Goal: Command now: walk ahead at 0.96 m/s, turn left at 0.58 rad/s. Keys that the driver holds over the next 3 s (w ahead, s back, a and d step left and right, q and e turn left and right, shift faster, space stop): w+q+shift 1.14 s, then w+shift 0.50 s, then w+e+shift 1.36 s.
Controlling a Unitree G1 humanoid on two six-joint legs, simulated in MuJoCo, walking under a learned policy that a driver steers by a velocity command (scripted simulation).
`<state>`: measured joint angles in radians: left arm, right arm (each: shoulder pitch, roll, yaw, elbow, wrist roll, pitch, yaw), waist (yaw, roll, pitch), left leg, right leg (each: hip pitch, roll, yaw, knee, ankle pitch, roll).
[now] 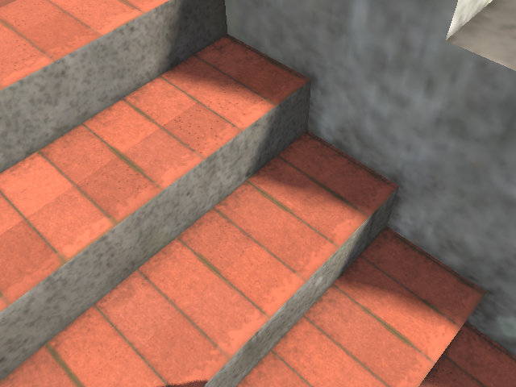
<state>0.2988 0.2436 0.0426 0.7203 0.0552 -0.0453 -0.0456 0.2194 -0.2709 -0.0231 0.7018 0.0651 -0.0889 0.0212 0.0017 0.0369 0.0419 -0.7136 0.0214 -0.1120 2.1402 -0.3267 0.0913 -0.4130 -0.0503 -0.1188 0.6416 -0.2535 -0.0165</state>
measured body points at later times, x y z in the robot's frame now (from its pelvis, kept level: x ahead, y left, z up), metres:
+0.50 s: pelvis +0.32 +0.03 +0.19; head +0.34 +0.03 +0.64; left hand +0.54 +0.30 +0.19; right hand +0.37 -0.21 +0.05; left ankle +0.22 +0.04 -0.53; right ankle +0.43 -0.12 -0.42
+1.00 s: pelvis +0.56 +0.20 +0.34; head +0.53 +0.21 +0.79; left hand +0.62 +0.52 +0.36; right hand +0.74 +0.05 +0.21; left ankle +0.47 +0.20 -0.39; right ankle +0.73 +0.17 -0.05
